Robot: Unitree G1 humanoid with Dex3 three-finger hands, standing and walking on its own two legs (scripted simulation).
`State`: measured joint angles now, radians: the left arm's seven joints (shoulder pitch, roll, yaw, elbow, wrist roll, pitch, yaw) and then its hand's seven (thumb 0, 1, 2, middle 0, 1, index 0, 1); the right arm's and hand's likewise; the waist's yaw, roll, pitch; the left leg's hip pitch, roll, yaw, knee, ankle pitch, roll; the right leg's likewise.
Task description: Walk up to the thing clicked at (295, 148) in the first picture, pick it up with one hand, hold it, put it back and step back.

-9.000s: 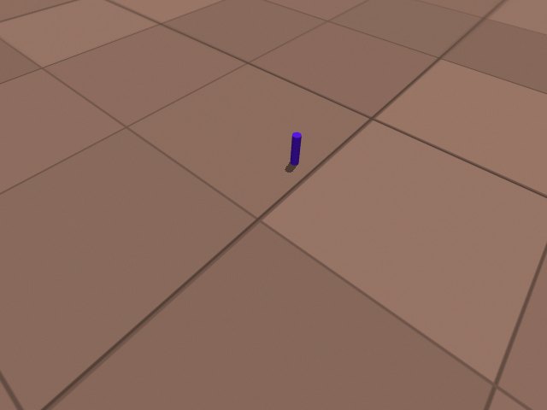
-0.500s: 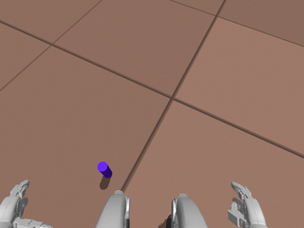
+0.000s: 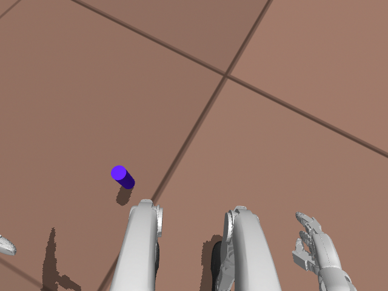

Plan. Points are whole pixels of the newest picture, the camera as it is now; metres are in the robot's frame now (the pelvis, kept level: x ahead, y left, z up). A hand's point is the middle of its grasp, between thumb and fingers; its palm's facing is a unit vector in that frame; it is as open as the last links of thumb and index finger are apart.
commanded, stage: go down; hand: left
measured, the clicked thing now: (124, 178) +0.38 +0.24 -0.43
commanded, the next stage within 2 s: approach in 1.84 s
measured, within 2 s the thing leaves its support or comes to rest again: neither
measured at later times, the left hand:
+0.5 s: hand (0, 195) +0.27 +0.40 -0.10, palm faces +0.22 -0.96 -0.16, open 17.6 cm
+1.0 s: hand (0, 192) +0.28 +0.42 -0.12, palm faces +0.22 -0.97 -0.13, open 17.5 cm
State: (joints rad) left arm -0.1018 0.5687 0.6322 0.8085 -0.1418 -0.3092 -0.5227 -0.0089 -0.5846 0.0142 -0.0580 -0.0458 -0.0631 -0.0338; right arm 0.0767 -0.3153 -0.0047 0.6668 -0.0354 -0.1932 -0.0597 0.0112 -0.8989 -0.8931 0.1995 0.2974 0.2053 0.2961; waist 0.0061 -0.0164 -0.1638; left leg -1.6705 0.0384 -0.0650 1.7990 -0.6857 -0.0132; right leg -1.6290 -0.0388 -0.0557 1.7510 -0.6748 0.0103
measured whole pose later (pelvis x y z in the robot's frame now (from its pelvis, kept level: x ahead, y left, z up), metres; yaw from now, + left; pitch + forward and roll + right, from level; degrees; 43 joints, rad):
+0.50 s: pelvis -0.03 +0.00 -0.07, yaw -2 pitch +32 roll -5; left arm -0.26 0.73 0.77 0.91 -0.20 -0.32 -0.65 -0.01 -0.58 0.06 -0.04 -0.08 -0.05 -0.07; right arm 0.09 -0.33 0.04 0.69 -0.03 -0.22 -0.08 0.01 -0.88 -0.89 0.20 0.30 0.21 0.30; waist -0.02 -0.03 -0.15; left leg -1.92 0.05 -0.10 2.04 -0.68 -0.02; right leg -1.88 -0.02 -0.07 1.97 -0.66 0.00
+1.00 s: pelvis -0.03 +0.00 -0.11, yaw -3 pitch +32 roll -6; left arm -0.31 0.79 0.83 0.93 -0.23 -0.32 -0.72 -0.01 -0.57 0.09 -0.04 -0.09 -0.04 -0.08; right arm 0.06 -0.35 0.06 0.69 -0.04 -0.23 -0.09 0.01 -0.88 -0.90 0.20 0.30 0.21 0.30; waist -0.01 -0.03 -0.13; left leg -2.03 0.04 -0.11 2.16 -0.69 -0.02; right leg -1.97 -0.03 -0.07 2.08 -0.67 0.01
